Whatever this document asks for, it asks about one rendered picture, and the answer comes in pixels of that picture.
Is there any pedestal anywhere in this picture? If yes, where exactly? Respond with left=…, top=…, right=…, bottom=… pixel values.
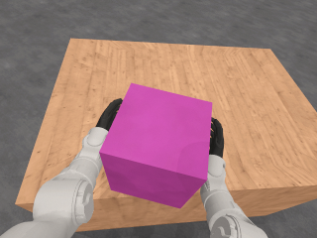
left=15, top=38, right=317, bottom=232

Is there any carton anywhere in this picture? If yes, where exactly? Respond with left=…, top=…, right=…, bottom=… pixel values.
left=99, top=83, right=213, bottom=209

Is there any left robot hand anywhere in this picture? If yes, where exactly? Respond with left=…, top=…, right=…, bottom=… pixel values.
left=95, top=98, right=123, bottom=132

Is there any robot left upper arm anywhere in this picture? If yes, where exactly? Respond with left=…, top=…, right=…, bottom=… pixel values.
left=0, top=178, right=94, bottom=238

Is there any robot left forearm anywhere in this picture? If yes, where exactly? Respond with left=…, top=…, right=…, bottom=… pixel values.
left=33, top=127, right=108, bottom=218

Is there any robot right upper arm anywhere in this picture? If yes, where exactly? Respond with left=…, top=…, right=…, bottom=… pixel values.
left=210, top=215, right=268, bottom=238

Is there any robot right forearm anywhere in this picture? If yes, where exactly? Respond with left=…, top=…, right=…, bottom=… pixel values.
left=200, top=155, right=256, bottom=232

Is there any right robot hand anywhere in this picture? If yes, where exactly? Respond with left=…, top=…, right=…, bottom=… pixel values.
left=209, top=117, right=224, bottom=158

